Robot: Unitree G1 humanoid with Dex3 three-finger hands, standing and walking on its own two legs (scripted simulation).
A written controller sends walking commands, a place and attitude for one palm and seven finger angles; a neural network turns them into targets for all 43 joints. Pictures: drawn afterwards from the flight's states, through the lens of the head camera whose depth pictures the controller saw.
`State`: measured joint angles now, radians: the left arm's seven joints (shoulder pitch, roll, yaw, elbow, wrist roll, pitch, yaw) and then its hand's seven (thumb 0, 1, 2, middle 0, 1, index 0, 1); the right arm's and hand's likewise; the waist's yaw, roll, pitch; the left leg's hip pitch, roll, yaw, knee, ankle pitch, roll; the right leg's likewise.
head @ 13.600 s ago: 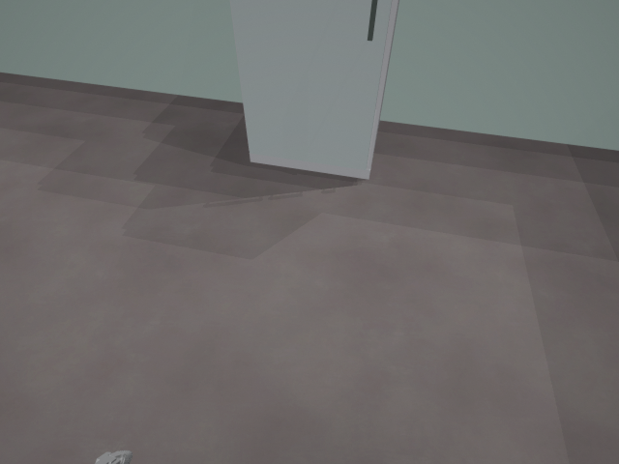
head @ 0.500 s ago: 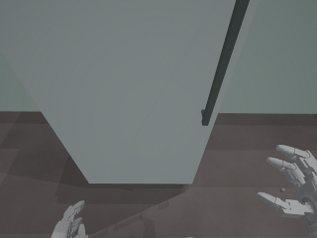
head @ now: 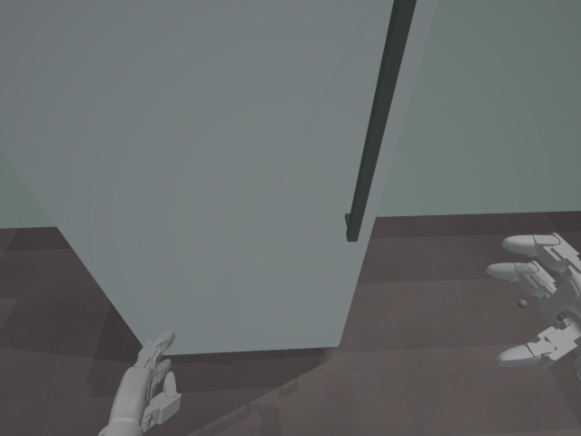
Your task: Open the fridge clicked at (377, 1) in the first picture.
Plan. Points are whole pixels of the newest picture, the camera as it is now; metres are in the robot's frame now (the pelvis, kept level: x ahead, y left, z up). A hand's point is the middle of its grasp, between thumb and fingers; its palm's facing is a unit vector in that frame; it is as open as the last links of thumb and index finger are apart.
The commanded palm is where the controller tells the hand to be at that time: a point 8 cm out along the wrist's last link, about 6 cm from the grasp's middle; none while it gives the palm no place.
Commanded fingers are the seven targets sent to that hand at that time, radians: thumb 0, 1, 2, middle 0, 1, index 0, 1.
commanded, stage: raise the hand to about handle height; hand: right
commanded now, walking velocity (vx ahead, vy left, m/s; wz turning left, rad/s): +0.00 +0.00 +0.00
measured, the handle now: (369, 136) +0.49 -0.10 +0.18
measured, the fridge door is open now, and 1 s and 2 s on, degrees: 0 0 0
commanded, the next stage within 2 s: move the hooked fingers beside the handle in 0.66 s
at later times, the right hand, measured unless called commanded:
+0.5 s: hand (518, 274) +0.28 -0.25 +0.14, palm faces +0.03 +1.00 -0.06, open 13.9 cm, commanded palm +0.25 -0.29 +0.15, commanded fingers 0.00 0.50 -0.30 0.30 1.20 0.30 1.20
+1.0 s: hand (492, 261) +0.30 -0.24 +0.13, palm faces -0.02 +1.00 -0.04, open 13.9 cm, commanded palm +0.28 -0.28 +0.14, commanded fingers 0.00 0.50 -0.30 0.30 1.20 0.30 1.20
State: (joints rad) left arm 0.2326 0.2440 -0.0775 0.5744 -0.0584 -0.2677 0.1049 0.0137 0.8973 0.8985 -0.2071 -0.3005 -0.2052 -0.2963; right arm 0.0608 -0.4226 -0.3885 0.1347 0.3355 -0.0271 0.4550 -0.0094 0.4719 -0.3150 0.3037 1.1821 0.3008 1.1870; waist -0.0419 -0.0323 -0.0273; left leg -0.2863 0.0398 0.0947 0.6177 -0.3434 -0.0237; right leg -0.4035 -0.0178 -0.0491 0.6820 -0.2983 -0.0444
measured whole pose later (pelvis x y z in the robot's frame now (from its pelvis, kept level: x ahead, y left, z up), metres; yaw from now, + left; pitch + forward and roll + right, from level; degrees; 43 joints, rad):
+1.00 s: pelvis +0.01 +0.03 +0.00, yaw +0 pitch +1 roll +1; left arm 0.26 0.27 -0.05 0.62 -0.08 -0.25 0.13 0.01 0.90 0.90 -0.21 -0.30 -0.20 -0.30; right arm -0.11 -0.44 -0.41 0.32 0.34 -0.03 0.50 -0.01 0.50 -0.30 0.31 1.20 0.30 1.20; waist -0.02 -0.05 -0.02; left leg -0.26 0.02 0.10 0.59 -0.35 0.01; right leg -0.36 -0.04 -0.04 0.62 -0.28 -0.01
